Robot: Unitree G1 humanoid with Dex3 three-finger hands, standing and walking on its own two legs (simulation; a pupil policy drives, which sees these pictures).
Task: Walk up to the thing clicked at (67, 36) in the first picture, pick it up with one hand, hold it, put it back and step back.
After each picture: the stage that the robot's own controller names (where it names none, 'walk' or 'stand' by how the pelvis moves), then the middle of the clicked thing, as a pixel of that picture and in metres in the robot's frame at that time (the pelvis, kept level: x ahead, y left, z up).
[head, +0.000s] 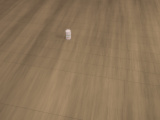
stand; (68, 34) +1.72 +0.16 -0.72
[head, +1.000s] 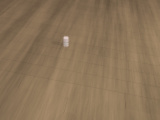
walk; (65, 41) +1.59 +0.13 -0.71
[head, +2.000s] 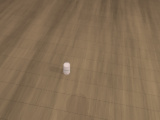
walk; (66, 68) +1.07 +0.12 -0.71
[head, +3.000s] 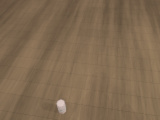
walk; (61, 106) +0.67 +0.20 -0.69
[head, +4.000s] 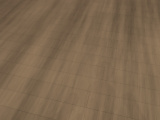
stand; out of the picture +0.48 +0.19 -0.69
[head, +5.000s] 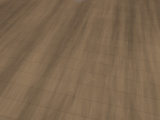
stand; out of the picture +0.42 +0.16 -0.72
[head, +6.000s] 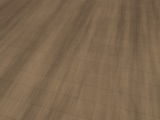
stand; out of the picture +0.39 +0.15 -0.72
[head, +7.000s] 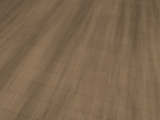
stand; out of the picture +0.42 +0.14 -0.72
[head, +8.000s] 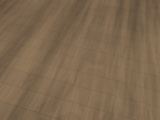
stand; out of the picture +0.43 +0.15 -0.70
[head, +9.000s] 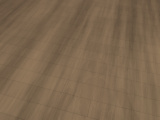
stand; out of the picture +0.42 +0.15 -0.73
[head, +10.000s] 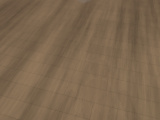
stand; out of the picture +0.42 +0.15 -0.73
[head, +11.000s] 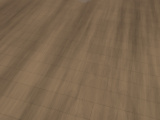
stand; out of the picture +0.41 +0.14 -0.73
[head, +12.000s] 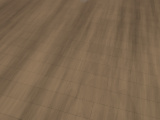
stand; out of the picture +0.41 +0.14 -0.73
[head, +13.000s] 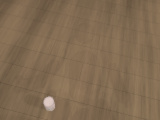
go down; (49, 104) +0.45 +0.16 -0.58
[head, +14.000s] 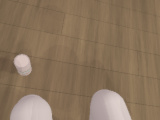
go down; (23, 65) +0.50 +0.21 -0.32
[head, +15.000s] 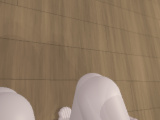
close in; out of the picture +0.48 +0.26 -0.23
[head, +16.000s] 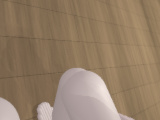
close; out of the picture +0.47 +0.28 -0.23
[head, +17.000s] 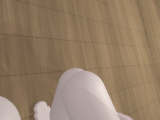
lift; out of the picture +0.46 +0.27 -0.24
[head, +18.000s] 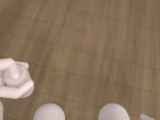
lift; (20, 81) +0.36 +0.21 -0.05
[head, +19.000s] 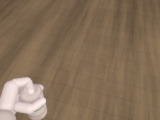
hold; (34, 102) +0.32 +0.17 +0.00
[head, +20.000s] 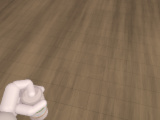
hold; (35, 104) +0.32 +0.17 -0.01
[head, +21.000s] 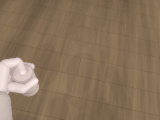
crouch; (26, 81) +0.40 +0.18 -0.06
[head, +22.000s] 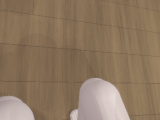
lower; out of the picture +0.50 +0.27 -0.12
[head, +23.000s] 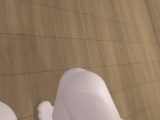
lower; out of the picture +0.45 +0.30 -0.23
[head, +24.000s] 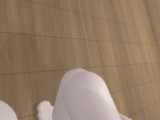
lower; out of the picture +0.46 +0.30 -0.24
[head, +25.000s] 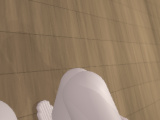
lower; out of the picture +0.46 +0.30 -0.24
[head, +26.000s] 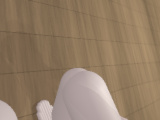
lower; out of the picture +0.46 +0.30 -0.24
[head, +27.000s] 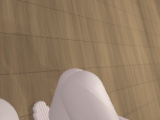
open; out of the picture +0.46 +0.28 -0.25
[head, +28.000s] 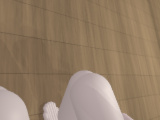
stand; out of the picture +0.46 +0.27 -0.25
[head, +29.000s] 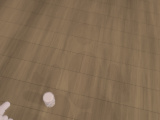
stand; (49, 99) +0.46 +0.17 -0.54
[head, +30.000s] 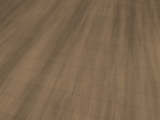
stand; out of the picture +0.42 +0.15 -0.67
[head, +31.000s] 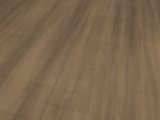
stand; out of the picture +0.43 +0.15 -0.67
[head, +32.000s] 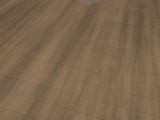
stand; out of the picture +0.44 +0.14 -0.72
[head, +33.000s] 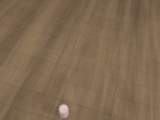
walk; (63, 111) +0.48 +0.09 -0.69
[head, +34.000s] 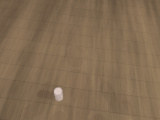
walk; (58, 94) +0.62 +0.17 -0.69
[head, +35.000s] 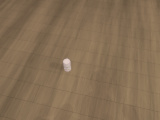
walk; (67, 65) +0.95 +0.16 -0.69
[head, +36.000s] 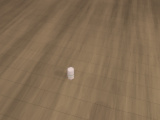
stand; (70, 73) +1.06 +0.12 -0.71
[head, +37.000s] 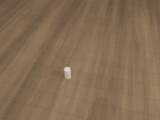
stand; (67, 73) +1.05 +0.15 -0.73
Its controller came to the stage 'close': yes
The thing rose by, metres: 0.70
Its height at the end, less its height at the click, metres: +0.00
